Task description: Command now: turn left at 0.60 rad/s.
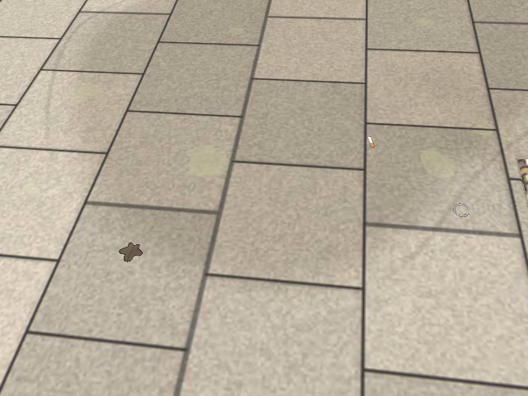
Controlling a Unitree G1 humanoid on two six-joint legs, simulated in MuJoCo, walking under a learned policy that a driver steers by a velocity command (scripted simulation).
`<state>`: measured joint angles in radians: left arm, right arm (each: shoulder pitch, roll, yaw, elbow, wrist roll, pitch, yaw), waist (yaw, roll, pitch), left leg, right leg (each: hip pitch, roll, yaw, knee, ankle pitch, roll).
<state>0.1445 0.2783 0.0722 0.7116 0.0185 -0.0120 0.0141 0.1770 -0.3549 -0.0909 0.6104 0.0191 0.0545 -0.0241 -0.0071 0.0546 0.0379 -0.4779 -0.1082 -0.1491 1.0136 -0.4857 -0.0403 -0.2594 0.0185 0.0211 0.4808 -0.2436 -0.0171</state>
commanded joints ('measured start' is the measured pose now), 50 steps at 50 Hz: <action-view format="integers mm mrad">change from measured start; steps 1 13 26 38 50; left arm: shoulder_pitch -86 26 -51 -174 51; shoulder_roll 120 225 106 118 114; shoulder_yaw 22 57 8 -3 2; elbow -89 -47 -48 -99 19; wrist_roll -14 -53 -23 -30 -20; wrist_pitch -6 -18 -77 -96 -103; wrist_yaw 20 -11 -55 -85 -42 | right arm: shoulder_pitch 52 6 197 278 172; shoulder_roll -103 -39 -74 -126 -6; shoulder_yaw -44 -3 11 -6 36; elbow -38 -77 17 143 92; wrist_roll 3 4 -18 -4 -8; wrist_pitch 7 -29 -123 -104 -113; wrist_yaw -2 48 18 -1 14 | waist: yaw -18 30 -27 -7 -24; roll -183 -206 27 77 -119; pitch -44 -34 16 -1 -21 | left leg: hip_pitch -127 153 500 620 -87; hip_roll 66 136 309 344 254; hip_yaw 24 221 -43 46 69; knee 222 -396 -853 -700 96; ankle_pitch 52 120 536 1029 199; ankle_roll -51 52 244 188 35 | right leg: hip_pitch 102 64 -541 -263 14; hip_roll -262 -312 -116 11 -234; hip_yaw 186 55 -20 -84 196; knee -167 -257 451 29 -365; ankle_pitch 283 -187 179 207 139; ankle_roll -181 -165 47 -59 -265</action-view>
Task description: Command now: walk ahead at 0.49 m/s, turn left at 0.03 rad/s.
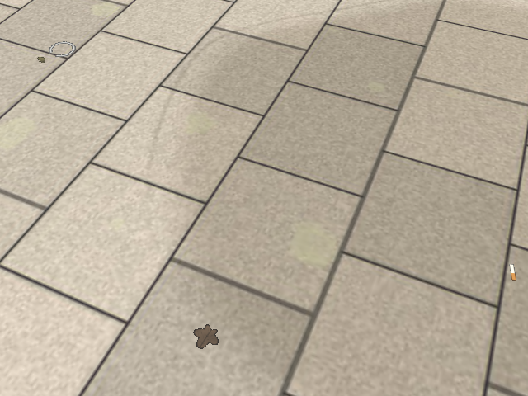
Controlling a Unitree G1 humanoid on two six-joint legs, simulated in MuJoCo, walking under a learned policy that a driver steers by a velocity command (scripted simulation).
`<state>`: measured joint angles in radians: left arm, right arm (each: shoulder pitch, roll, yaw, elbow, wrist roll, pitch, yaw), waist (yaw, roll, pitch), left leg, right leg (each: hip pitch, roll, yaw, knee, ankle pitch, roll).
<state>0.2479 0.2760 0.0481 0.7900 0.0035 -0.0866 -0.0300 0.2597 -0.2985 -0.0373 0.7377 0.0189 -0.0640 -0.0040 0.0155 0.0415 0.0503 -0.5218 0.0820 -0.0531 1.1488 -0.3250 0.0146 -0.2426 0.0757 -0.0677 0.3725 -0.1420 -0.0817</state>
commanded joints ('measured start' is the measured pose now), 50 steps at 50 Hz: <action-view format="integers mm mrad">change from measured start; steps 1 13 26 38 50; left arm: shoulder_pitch -46 109 28 -225 -31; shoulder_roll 128 208 76 69 138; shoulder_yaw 29 49 28 21 55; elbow -52 28 -58 -194 -173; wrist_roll -6 -32 -34 -24 -11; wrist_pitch -31 27 62 58 19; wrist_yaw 5 27 26 -31 12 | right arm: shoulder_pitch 50 -212 -31 34 -54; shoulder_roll -61 -86 -85 -184 -126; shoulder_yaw -15 -21 -48 -87 -53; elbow -50 -131 -18 55 -51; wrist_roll -14 -4 -33 4 -32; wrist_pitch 6 -37 -63 -6 -55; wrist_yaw -9 36 10 -12 -1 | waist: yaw -41 22 -17 -63 -33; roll -104 -102 40 15 -74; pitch -14 3 -33 33 -98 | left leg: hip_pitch -69 25 409 616 -92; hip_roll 70 -18 191 216 34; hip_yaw -20 15 -18 249 -33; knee -93 -649 -1000 -904 -51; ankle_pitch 83 279 346 668 36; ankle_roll -34 1 167 114 -39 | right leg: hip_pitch -15 220 -421 -390 111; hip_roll -285 -323 -208 -141 -248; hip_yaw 255 220 176 11 449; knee -272 -116 739 271 -147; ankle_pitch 58 160 -66 43 170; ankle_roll -201 -96 92 11 -226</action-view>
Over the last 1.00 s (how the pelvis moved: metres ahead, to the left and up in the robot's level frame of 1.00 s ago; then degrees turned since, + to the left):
0.35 0.11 0.00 15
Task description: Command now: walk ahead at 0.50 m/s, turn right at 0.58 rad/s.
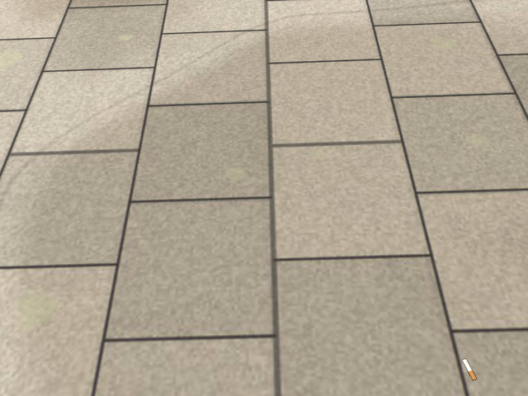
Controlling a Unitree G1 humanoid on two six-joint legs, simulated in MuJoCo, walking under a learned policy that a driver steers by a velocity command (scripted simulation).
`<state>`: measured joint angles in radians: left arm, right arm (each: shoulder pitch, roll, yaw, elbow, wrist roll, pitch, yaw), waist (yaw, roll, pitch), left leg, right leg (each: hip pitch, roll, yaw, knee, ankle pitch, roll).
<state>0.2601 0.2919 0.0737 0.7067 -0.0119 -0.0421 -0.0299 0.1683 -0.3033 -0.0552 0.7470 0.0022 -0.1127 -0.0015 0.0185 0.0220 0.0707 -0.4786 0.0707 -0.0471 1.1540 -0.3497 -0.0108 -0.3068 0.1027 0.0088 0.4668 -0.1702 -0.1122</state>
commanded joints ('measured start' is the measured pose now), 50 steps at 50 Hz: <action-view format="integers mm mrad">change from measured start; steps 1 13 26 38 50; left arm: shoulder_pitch -29 155 38 -291 -51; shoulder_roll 132 149 77 49 61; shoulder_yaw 32 28 -3 -22 2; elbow -83 31 -21 -117 -1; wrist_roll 2 -5 1 -4 26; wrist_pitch -27 -10 -28 -50 -67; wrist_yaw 18 46 31 1 15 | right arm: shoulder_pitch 29 -257 76 222 166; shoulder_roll -105 -73 -67 -150 -82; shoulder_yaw -31 -8 -15 -33 -26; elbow -63 -142 -24 74 13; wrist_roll -19 1 -6 26 29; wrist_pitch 3 -15 -1 36 59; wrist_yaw -4 40 29 8 -1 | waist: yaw -36 80 -18 -99 -8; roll -48 -103 68 46 -145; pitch -109 -21 -90 -12 -99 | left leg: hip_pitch -129 -125 379 423 -152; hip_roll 41 -34 140 151 59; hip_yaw -27 2 -245 -97 -62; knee -99 -662 -964 -963 10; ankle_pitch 83 398 314 394 56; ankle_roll -29 8 247 198 21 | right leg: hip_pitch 141 288 -317 -254 209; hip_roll -265 -290 -202 -161 -373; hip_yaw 337 295 79 28 211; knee -246 -164 632 69 -282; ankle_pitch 249 208 -136 193 25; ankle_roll -196 -100 100 106 -73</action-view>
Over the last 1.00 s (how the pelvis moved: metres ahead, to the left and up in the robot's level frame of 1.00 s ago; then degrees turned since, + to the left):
0.54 -0.04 0.00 -25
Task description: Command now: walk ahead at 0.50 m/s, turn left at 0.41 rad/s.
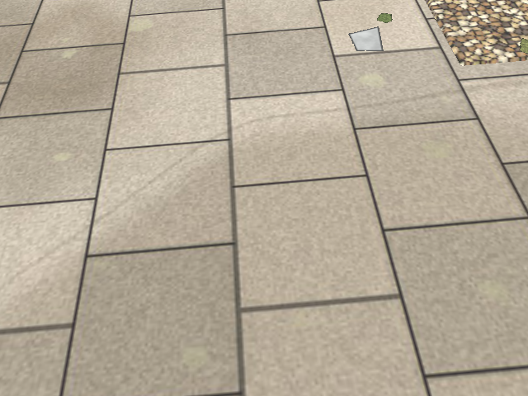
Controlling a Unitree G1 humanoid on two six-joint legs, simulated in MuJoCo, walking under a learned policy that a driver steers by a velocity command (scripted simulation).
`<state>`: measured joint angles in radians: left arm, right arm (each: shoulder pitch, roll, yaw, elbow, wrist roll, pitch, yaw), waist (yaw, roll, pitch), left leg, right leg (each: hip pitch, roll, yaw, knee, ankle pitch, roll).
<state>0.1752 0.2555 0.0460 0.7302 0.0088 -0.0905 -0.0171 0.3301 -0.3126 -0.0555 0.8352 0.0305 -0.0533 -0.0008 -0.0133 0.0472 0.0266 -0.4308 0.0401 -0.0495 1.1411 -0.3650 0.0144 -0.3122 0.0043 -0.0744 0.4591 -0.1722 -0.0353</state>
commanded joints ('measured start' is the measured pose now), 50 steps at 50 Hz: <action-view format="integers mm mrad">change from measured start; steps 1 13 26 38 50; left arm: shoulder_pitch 24 123 13 -229 78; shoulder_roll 98 199 178 110 137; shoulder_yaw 32 68 44 12 30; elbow -15 84 -9 -73 15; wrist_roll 3 -16 -7 -17 -5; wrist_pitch -26 4 -45 -23 -13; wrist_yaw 2 28 19 -12 -15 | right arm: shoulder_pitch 8 -300 -96 42 -78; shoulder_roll -53 -6 -94 -130 -106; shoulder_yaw -24 -5 -48 -51 -26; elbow -76 -210 -216 -125 -169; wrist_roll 2 -9 -27 -13 -18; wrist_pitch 11 19 -8 -13 -28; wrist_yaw -1 49 25 -6 -7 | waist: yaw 13 94 11 -76 68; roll -158 -75 -10 30 -92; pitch -41 74 -89 14 -50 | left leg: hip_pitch -192 -262 374 286 -298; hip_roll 93 71 159 117 27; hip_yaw -56 53 -354 -182 -59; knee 12 -468 -887 -906 55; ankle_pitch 85 372 326 311 18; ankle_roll -9 12 285 204 20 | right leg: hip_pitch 186 336 -352 -236 312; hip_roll -273 -286 -128 -58 -272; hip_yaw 249 -75 165 116 499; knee -296 -315 696 84 -217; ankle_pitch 71 257 -150 296 -93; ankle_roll -155 -122 35 69 -190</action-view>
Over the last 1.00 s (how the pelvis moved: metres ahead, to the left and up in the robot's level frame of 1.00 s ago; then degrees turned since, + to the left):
0.56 -0.05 0.00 -2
